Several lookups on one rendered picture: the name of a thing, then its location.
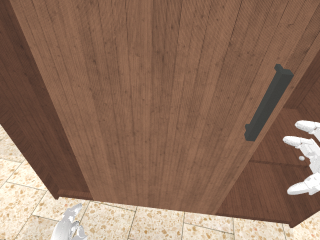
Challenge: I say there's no robot right hand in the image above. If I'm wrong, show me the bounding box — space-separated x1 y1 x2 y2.
282 120 320 195

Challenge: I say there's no robot left hand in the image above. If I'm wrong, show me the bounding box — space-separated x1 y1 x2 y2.
50 203 88 240

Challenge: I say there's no wardrobe door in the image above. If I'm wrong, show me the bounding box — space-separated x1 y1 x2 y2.
0 0 91 193
10 0 320 215

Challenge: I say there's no handle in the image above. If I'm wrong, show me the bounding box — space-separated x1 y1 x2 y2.
244 63 294 142

